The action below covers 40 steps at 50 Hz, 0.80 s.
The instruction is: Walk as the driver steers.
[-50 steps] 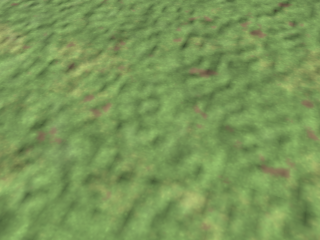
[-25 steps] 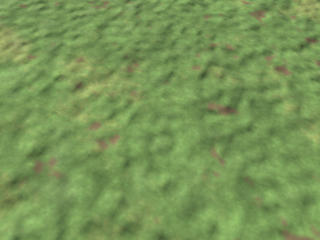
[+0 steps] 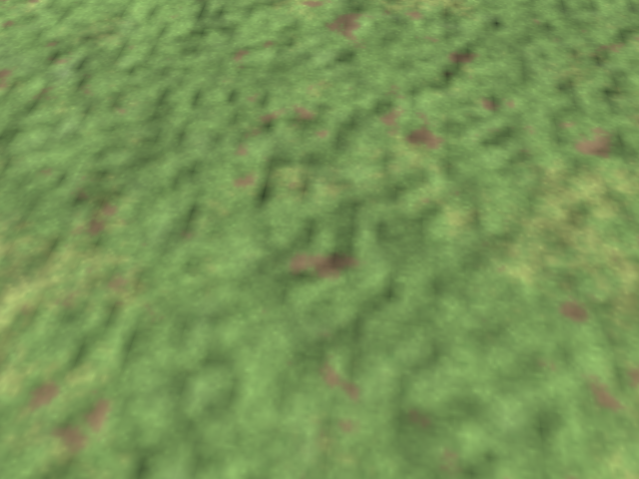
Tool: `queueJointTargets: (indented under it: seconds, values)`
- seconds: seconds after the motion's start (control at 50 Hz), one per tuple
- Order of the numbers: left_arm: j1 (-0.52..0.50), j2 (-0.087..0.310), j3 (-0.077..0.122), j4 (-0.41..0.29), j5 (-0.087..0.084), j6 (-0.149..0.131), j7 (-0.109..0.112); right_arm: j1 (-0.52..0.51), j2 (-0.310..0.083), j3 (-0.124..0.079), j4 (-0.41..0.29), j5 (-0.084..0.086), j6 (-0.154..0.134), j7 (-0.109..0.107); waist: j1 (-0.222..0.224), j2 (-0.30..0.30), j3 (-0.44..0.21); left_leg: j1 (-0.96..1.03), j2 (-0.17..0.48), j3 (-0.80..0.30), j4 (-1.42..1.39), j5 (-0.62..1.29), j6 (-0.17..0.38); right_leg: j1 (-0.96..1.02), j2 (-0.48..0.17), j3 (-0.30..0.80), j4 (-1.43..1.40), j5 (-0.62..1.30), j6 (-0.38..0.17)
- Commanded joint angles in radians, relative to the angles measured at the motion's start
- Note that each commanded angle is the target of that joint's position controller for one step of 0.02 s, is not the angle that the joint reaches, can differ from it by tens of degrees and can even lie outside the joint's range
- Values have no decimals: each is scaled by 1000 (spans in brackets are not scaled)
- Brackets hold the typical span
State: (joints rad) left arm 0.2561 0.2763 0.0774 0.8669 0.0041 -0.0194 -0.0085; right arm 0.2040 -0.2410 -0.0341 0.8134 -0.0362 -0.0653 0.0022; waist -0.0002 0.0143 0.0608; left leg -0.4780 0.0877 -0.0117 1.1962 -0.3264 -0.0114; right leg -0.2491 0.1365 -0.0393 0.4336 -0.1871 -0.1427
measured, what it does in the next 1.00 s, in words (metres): walks ahead, turning right: left foot, then right foot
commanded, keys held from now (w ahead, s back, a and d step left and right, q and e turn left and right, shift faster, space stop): w+e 0.64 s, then e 0.08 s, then no key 0.28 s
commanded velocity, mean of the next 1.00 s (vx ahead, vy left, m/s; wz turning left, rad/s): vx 0.41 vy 0.00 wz -0.52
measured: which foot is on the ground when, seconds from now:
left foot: up 0.00-0.32, down 0.34-0.84, up 0.86-1.00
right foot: down 0.00-0.36, up 0.38-0.82, down 0.84-1.00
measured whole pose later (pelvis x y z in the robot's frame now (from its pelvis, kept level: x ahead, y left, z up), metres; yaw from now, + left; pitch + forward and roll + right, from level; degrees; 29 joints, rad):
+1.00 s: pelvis +0.45 -0.06 +0.00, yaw -31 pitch +1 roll +1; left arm 0.13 0.22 0.02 0.76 0.01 -0.02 0.01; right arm 0.25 -0.24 -0.03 0.83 -0.02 0.00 -0.01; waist -0.03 0.02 0.10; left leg -0.41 0.05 0.03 1.12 -0.46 -0.01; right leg -0.37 0.07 -0.05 0.48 -0.11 -0.10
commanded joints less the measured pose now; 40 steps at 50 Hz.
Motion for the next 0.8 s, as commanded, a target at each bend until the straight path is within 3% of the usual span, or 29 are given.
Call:
queueJointTargets:
  seconds: [0.02, 0.1, 0.22, 0.26, 0.28, 0.32, 0.34, 0.36, 0.38, 0.4, 0.42, 0.44, 0.46, 0.5, 0.56, 0.64, 0.72, 0.76, 0.8]
  values:
    - [37, 129, 26, -47, -7, -36, 3, 74, -82, -18, -44, -14, 29, 7, -32, -10, -60, -88, 23, -3, -93, 40, -32, 74, -264, 291, -215, 354, -161]
    - [109, 142, 30, -41, -5, -36, 1, -97, -82, -13, -106, -8, 35, 12, 25, -51, -19, -169, 17, 12, -305, 194, -57, 92, -231, 298, -233, 293, -122]
    - [198, 158, 34, -38, 6, -30, 10, -266, -89, -1, -170, 6, 18, 20, 97, -79, -27, -171, -41, 7, -531, 292, -41, 223, -245, 351, -151, 384, -92]
    - [187, 171, 36, -47, 12, -30, 17, -264, -106, -3, -182, 10, 9, 19, 84, -91, -28, -111, -57, -9, -594, 260, -23, 238, -262, 386, -112, 416, -73]
    - [159, 180, 39, -57, 14, -30, 20, -224, -120, -7, -175, 11, 5, 18, 57, -98, -33, -36, -67, -15, -633, 230, -10, 219, -266, 400, -89, 428, -54]
    - [100, 198, 41, -75, 14, -37, 15, -40, -160, -25, -122, 12, -8, 3, -35, -83, -99, 234, -113, 4, -704, 169, 24, 148, -228, 394, 69, 541, -12]
    - [93, 173, 34, -79, 5, -45, 6, 95, -200, -39, -94, 0, -23, -10, -103, -15, -184, 440, -44, -53, -756, 155, 58, 69, -155, 337, 280, 475, 14]
    - [131, 77, 8, -117, -21, -52, 1, 231, -287, -58, -100, -27, -24, -28, -130, 132, -346, 694, 231, -362, -809, -94, 119, -112, -66, 230, 586, 121, 47]
    - [200, 76, 4, -147, -14, -47, 1, 176, -325, -69, -99, -17, -7, -24, -47, 332, -379, 737, 372, -786, -946, -142, 209, -339, 18, 153, 754, -372, 54]
    - [195, 131, 10, -104, 13, -28, 10, 97, -229, -53, -118, -8, 3, -19, -20, 140, -230, 608, 348, -700, -935, -235, 214, -400, -81, 167, 839, -298, 50]
    - [130, 129, 10, -100, 20, -23, -1, 49, -147, -34, -124, 1, 4, -15, -25, 26, -124, 486, 290, -532, -946, -186, 197, -389, -115, 152, 818, -215, 56]
    - [104, 107, 7, -106, 19, -18, -11, 24, -117, -24, -118, 0, 3, -13, -9, 25, -69, 402, 236, -390, -974, -58, 169, -363, -146, 141, 766, -171, 65]
    - [86, 101, 7, -115, 31, -8, -19, 35, -111, -21, -102, 2, -4, -16, -2, 74, -48, 362, 201, -293, -988, 45, 153, -348, -169, 133, 733, -154, 74]
    - [88, 88, 2, -116, 35, 13, -34, 63, -116, -23, -79, 11, -24, -11, 7, 103, -53, 341, 174, -178, -1004, 213, 149, -329, -175, 113, 733, -117, 88]
    - [3, 75, -4, -154, 31, 23, -48, 93, -129, -32, -57, 20, -41, -2, 5, 82, -45, 369, 184, -78, -1040, 311, 168, -409, -194, 107, 705, -41, 104]
    - [-126, 53, -16, -200, 29, 21, -60, 126, -130, -36, -29, 17, -37, -1, -15, 73, -11, 401, 158, 56, -1053, 387, 161, -461, -204, 68, 539, 89, 121]
    - [-221, 14, -36, -232, 32, 10, -72, 131, -150, -40, -13, 25, -29, -9, -27, 80, 7, 387, 136, 193, -966, 686, 124, -307, -173, -40, 270, 162, 103]
    - [-218, 21, -34, -234, 41, 7, -69, 166, -165, -43, 6, 28, -18, -14, -32, 96, -15, 436, 147, 199, -893, 821, 111, -245, -138, -57, 204, 112, 83]
    - [-129, 47, -23, -209, 52, -2, -56, 169, -192, -49, 17, 32, -3, -22, 2, 114, -67, 478, 150, 200, -738, 966, 100, -142, -87, -57, 137, 44, 46]
Velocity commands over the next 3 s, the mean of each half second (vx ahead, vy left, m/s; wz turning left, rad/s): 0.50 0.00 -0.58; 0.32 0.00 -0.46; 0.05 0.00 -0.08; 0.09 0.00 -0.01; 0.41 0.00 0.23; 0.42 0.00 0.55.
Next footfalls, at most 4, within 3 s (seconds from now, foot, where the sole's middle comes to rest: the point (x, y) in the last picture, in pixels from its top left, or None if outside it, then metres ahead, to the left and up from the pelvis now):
0.34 left None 0.38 0.12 -0.77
0.84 right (424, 447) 0.53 -0.18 -0.77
1.26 left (329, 425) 0.58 0.02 -0.77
2.58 left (439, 290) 0.92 -0.26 -0.77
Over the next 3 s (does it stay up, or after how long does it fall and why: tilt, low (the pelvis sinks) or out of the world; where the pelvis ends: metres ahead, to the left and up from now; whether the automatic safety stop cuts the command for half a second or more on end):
stays up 0.97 -0.32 0.00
